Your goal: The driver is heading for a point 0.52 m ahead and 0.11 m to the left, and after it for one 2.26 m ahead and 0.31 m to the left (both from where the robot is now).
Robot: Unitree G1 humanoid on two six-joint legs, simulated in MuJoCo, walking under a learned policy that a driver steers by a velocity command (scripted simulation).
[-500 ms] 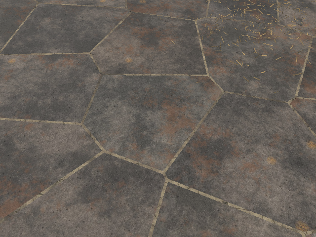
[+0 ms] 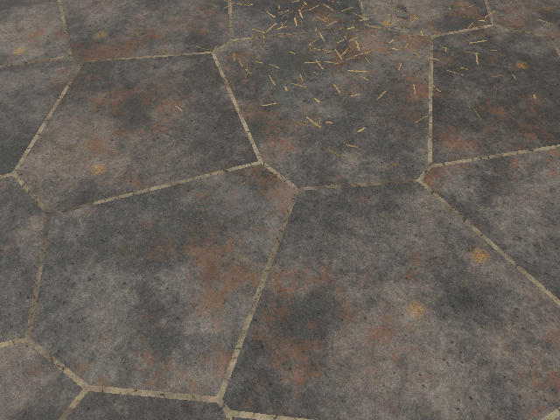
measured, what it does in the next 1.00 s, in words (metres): walks ahead, turning left: left foot, then right foot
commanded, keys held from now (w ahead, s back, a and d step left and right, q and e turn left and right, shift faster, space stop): w+q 0.80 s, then w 0.04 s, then w+e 0.06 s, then e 0.10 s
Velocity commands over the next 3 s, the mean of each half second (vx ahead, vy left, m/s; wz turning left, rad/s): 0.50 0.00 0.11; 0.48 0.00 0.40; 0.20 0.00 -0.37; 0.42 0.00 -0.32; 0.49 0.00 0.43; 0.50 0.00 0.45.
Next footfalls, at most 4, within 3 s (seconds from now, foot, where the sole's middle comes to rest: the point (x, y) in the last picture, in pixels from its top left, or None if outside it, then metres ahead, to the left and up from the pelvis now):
0.30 left None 0.34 0.13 -0.78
0.84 right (295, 335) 0.67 0.03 -0.78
1.30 left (214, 316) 0.72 0.24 -0.78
1.82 right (312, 288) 0.81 -0.02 -0.78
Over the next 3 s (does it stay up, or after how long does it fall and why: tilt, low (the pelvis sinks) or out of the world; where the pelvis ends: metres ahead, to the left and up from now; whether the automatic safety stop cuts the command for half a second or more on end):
stays up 1.37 0.09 0.00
